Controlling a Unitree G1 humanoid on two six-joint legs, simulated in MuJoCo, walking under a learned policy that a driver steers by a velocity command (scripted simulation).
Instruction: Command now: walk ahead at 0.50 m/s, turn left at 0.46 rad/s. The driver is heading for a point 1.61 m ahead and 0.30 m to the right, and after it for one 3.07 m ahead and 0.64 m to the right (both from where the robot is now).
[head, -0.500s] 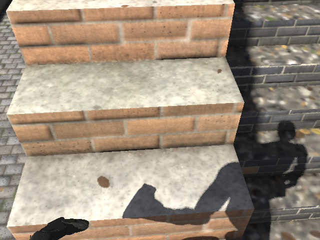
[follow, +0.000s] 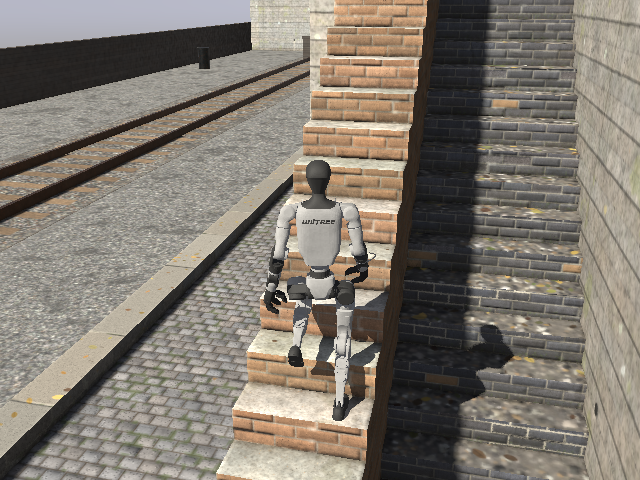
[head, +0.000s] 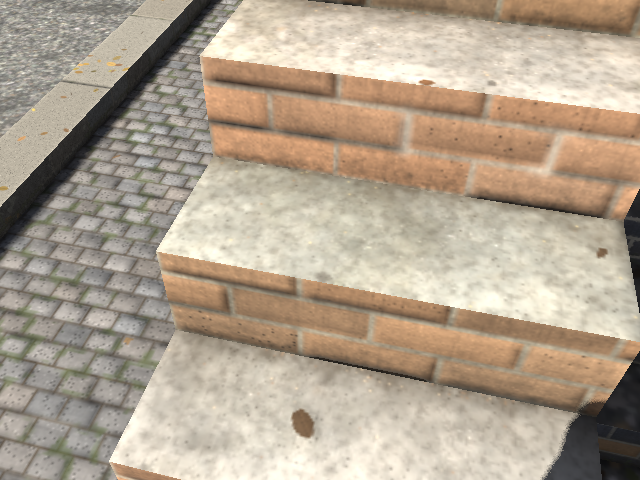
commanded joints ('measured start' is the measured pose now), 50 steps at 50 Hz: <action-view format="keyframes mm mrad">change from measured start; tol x64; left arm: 1 -23 -21 -13 -18 -5 -16 -29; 14 -310 60 61 -236 -128 -3 -86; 23 780 -54 49 99 18 97 -33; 28 -128 120 43 -195 -20 15 -75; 50 -306 -104 -31 -407 -102 -50 -117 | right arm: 1 -260 103 71 -225 17 -35 39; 12 347 -187 -48 22 19 -5 -17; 23 -728 15 -1 -253 -1 -75 -2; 50 287 78 -2 98 -179 -6 -77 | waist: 1 -15 8 217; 50 -20 171 -39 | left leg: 1 -455 82 -62 79 72 11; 8 633 -19 378 -960 -9 35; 12 1552 384 -413 -1514 455 218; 20 391 176 256 -1611 445 -40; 26 164 -60 11 -163 112 25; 43 201 35 142 -1157 -155 54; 46 726 187 77 -2169 832 37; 48 1223 315 -12 -1543 2042 -39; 50 1433 421 -52 -1498 1858 54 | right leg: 1 33 -303 182 -255 279 -148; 10 73 -250 153 210 1651 -63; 14 -1024 18 213 1539 -366 -3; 22 396 -15 64 520 202 -50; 27 -315 -194 1112 -208 -79 -216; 40 111 -167 693 -83 257 -227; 44 232 7 523 275 1598 -75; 50 -1418 182 342 2105 -357 -27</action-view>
